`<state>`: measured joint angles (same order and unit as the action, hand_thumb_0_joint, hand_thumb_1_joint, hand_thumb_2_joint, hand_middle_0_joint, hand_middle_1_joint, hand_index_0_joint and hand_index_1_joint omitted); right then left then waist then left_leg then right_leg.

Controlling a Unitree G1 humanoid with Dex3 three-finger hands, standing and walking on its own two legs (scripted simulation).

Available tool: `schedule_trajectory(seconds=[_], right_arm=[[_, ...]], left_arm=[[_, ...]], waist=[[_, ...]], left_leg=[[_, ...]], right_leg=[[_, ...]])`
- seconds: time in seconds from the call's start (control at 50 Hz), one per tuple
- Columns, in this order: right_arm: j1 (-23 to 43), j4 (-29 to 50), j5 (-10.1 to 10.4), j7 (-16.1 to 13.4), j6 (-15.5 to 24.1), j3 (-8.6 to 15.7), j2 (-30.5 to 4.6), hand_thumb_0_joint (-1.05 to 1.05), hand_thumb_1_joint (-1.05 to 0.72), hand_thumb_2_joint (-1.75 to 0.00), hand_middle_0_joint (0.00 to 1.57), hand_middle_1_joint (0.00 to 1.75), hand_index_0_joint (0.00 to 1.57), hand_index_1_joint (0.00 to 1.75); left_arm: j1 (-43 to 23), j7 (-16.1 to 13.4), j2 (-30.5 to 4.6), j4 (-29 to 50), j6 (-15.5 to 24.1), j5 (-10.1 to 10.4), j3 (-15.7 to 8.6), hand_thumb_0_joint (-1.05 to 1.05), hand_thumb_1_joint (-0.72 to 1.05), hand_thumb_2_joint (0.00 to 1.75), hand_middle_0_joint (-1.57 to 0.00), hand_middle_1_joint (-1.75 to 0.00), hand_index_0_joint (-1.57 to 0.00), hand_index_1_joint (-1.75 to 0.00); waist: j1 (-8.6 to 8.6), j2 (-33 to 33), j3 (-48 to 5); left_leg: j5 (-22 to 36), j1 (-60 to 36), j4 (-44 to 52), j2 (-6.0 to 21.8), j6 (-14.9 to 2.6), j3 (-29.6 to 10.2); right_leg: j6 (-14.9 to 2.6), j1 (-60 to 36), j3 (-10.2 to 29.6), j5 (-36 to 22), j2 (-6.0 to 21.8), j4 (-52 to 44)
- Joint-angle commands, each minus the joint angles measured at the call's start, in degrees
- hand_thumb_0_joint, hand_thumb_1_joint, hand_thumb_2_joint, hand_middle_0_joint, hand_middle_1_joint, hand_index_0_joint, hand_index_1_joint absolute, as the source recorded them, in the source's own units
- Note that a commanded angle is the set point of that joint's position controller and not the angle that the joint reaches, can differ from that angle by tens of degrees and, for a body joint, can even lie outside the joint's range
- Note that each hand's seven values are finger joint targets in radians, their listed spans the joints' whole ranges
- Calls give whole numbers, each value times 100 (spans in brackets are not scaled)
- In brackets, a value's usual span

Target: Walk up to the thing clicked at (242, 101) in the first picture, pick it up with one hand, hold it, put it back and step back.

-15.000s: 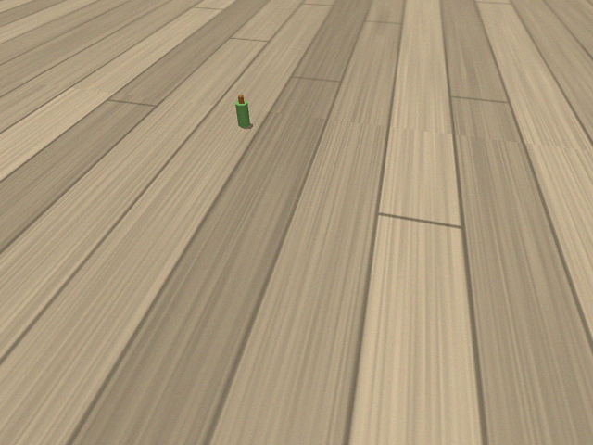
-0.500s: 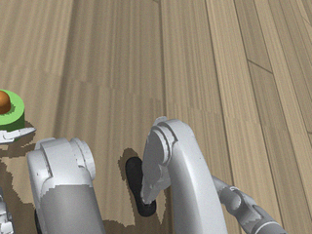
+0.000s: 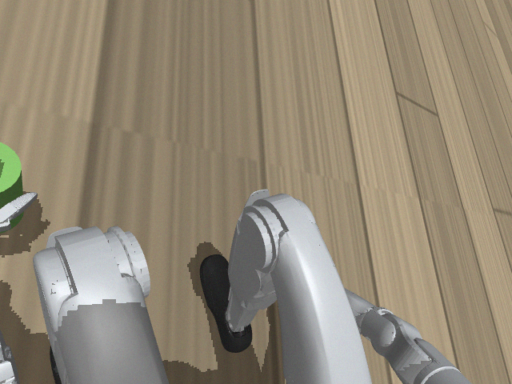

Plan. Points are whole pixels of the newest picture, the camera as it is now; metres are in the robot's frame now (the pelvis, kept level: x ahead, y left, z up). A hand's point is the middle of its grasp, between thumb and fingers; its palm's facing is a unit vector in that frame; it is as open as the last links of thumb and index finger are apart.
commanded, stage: close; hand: left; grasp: from the side
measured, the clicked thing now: out of the picture +0.42 +0.25 -0.17
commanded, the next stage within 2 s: settle in 0.02 s
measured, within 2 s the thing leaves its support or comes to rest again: leaves its support in 0.40 s
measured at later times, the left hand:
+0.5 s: hand out of the picture +0.40 +0.26 -0.15, palm faces +0.29 -0.96 -0.01, open 10.9 cm
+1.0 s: hand out of the picture +0.39 +0.27 -0.03, palm faces +0.25 -0.97 -0.07, open 11.0 cm
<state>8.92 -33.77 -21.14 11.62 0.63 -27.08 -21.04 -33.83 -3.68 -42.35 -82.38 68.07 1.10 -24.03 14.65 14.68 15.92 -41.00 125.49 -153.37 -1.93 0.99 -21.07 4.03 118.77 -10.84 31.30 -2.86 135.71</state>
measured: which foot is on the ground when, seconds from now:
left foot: down 0.00-1.00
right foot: down 0.00-1.00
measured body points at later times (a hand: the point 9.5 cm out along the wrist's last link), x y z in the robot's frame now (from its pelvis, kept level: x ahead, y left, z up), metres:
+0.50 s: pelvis +0.01 +0.00 +0.01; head +0.21 +0.19 +0.35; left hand +0.38 +0.31 -0.14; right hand +0.18 -0.24 -0.03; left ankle +0.08 +0.12 -0.25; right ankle +0.16 -0.14 -0.25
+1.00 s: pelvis +0.02 -0.01 +0.04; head +0.20 +0.12 +0.43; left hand +0.37 +0.32 -0.02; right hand +0.21 -0.24 -0.05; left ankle +0.08 +0.12 -0.25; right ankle +0.16 -0.14 -0.25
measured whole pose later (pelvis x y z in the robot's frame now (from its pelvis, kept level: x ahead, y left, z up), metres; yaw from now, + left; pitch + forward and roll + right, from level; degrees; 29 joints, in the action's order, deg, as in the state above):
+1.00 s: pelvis +0.02 -0.01 +0.04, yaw +6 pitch +25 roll -12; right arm -0.2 -36.8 -9.2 9.4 -3.0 -10.3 -17.5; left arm -26.6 4.4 -27.1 -49.5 43.9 4.7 -16.1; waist 7.9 3.2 -0.5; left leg -40.6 127.4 -142.0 -1.9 0.9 -11.6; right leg 2.8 123.0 -4.4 35.1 1.3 131.9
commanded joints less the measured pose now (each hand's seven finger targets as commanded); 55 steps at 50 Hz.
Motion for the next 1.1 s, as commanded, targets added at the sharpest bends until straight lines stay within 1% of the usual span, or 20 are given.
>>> schedule_trajectory(seconds=[0.0, 0.16, 0.22, 0.28, 0.3, 0.32, 0.44, 0.46, 0.5, 0.52, 0.6, 0.66, 0.7, 0.76, 0.8, 0.82, 0.94, 1.0, 1.04, 1.08], right_arm=[[-29, 124, -9, -102, -39, 725, -2096, 0, -89, -90, 20, 30, 20, 30], [-181, -15, 11, -84, -66, 733, -2098, 0, -92, -91, 20, 30, 20, 30], [-140, 86, 12, -95, -97, 760, -2102, 0, -92, -91, 20, 30, 20, 30], [-274, -44, 22, -83, -129, 805, -2036, 0, -91, -91, 20, 30, 20, 30], [-259, 46, 30, -88, -120, 854, -2067, 0, -91, -91, 20, 30, 20, 30], [-300, -67, 59, -81, -140, 882, -2041, 0, -91, -91, 20, 30, 20, 30], [-357, 72, 168, -80, -169, 1140, -1945, 0, -92, -91, 20, 30, 20, 30], [-494, -92, 215, -71, -196, 1195, -1880, 0, -92, -91, 20, 30, 20, 30], [-531, -70, 274, -76, -208, 1278, -1878, 0, -92, -91, 20, 30, 20, 30], [-612, -42, 298, -91, -199, 1360, -1883, 0, -91, -91, 20, 30, 20, 30], [-774, -136, 469, -74, -222, 1519, -1726, 0, -91, -90, 20, 30, 20, 30], [-822, -64, 627, -117, -236, 1653, -1655, 0, -91, -90, 20, 30, 20, 30], [-922, -84, 700, -130, -228, 1801, -1584, 0, -90, -90, 20, 30, 20, 30], [-995, -44, 859, -149, -220, 1937, -1483, 0, -90, -90, 20, 30, 20, 30], [-1125, -95, 943, -198, -236, 2070, -1427, 0, -90, -90, 20, 30, 20, 30], [-1138, -57, 999, -225, -261, 2079, -1420, 0, -90, -90, 20, 30, 20, 30], [-1353, -23, 1242, -362, -324, 2306, -1205, 0, -90, -90, 20, 30, 20, 30], [-1341, 88, 1360, -436, -317, 2390, -1132, 0, -91, -90, 20, 30, 20, 30], [-1423, 65, 1403, -502, -324, 2457, -1052, 0, -91, -90, 20, 30, 20, 30], [-1464, 60, 1430, -541, -315, 2500, -1004, 0, -91, -91, 20, 30, 20, 30]], left_arm=[[-1302, 56, -625, 887, 486, 39, 98, 0, 28, 92, -96, -96, -95, -97], [-1093, 95, -481, 821, 427, 93, 175, 0, 33, 109, -108, -112, -105, -115], [-1256, 86, -841, 1287, 424, 42, 24, 0, 31, 112, -111, -116, -108, -119], [-1177, 91, -604, 1506, 341, 87, 102, 0, 32, 114, -111, -117, -109, -120], [-1196, 58, -795, 1793, 318, 88, -100, 0, 30, 115, -111, -118, -109, -121], [-1086, 64, -610, 1693, 245, 90, 31, 0, 31, 114, -114, -119, -111, -122], [-1269, 74, -603, 3020, -61, 84, 64, 0, 26, 116, -119, -124, -116, -127], [-1106, 114, -251, 2863, -190, 94, 284, 0, 24, 115, -119, -124, -116, -127], [-1191, 124, -231, 3075, -335, 102, 325, 0, 25, 116, -122, -127, -119, -130], [-1327, 113, -462, 3572, -367, 81, 181, 0, 26, 116, -122, -127, -119, -130], [-985, 257, 188, 3442, -741, 146, 627, 0, 22, 115, -123, -129, -121, -131], [-906, 338, 289, 3451, -991, 244, 585, 0, 19, 115, -122, -128, -121, -131], [-1188, 390, 201, 4109, -1076, 266, 603, 0, 18, 115, -121, -129, -120, -131], [-829, 520, 597, 4012, -1369, 348, 726, 0, 19, 117, -124, -131, -123, -133], [-1143, 606, 526, 4584, -1454, 381, 730, 0, 17, 117, -125, -132, -123, -134], [-802, 657, 692, 4177, -1592, 391, 748, 0, 16, 118, -123, -132, -122, -134], [-1076, 803, 586, 4960, -1895, 549, 510, 0, 12, 118, -123, -133, -122, -135], [-937, 935, 919, 4786, -2058, 698, 590, 0, 10, 120, -124, -134, -122, -136], [-1096, 961, 718, 5066, -2102, 685, 469, 0, 10, 120, -123, -133, -121, -136], [-995, 1021, 847, 5018, -2188, 695, 541, 0, 7, 121, -124, -136, -123, -138]], waist=[[626, -3016, -2991], [590, -3020, -3075], [494, -3191, -3296], [464, -3323, -3412], [383, -3424, -3634], [365, -3448, -3538], [270, -3864, -4078], [274, -3800, -3948], [253, -3868, -3924], [130, -3996, -4193], [126, -3649, -4099], [0, -3333, -4093], [-139, -3440, -4382], [-235, -3247, -4482], [-317, -3376, -4823], [-322, -3316, -4741], [-592, -3247, -5277], [-530, -2883, -5335], [-616, -2741, -5569], [-632, -2664, -5729]], left_leg=[[350, -2054, 2241, 334, 136, 472], [488, -2162, 2248, 334, 151, 464], [585, -2200, 2225, 325, 139, 531], [808, -2289, 2234, 301, 153, 603], [979, -2470, 2247, 319, 170, 602], [899, -2461, 2314, 324, 187, 599], [953, -2703, 2487, 316, 186, 740], [784, -2652, 2595, 323, 196, 736], [528, -2597, 2716, 315, 187, 713], [746, -2755, 2715, 319, 198, 747], [585, -2418, 2791, 246, 128, 852], [223, -2159, 2890, 206, 54, 897], [188, -2185, 2953, 180, 36, 976], [96, -2212, 3088, 153, 12, 1031], [196, -2360, 3156, 139, 13, 1100], [230, -2355, 3224, 140, 12, 1078], [349, -2362, 3362, 87, -33, 1288], [334, -2164, 3381, 62, -94, 1395], [364, -2043, 3333, 51, -143, 1536], [519, -2082, 3335, 51, -152, 1597]], right_leg=[[-396, -1331, -815, -479, -114, -692], [-389, -1420, -818, -583, -102, -708], [-408, -1529, -783, -661, -108, -699], [-420, -1640, -727, -817, -100, -722], [-431, -1666, -724, -941, -97, -695], [-437, -1537, -720, -848, -74, -682], [-479, -1573, -573, -897, -28, -740], [-486, -1415, -549, -721, -1, -775], [-493, -1264, -535, -545, 15, -802], [-512, -1303, -504, -737, 14, -775], [-525, -1187, -399, -602, 44, -883], [-513, -1131, -310, -313, 67, -1046], [-533, -1094, -229, -263, 87, -1044], [-548, -979, -127, -149, 133, -1109], [-575, -992, -45, -215, 142, -1131], [-575, -946, -37, -204, 167, -1137], [-606, -1089, 171, -192, 212, -1242], [-587, -1239, 251, -157, 226, -1400], [-560, -1520, 343, -155, 225, -1545], [-558, -1633, 395, -260, 234, -1593]])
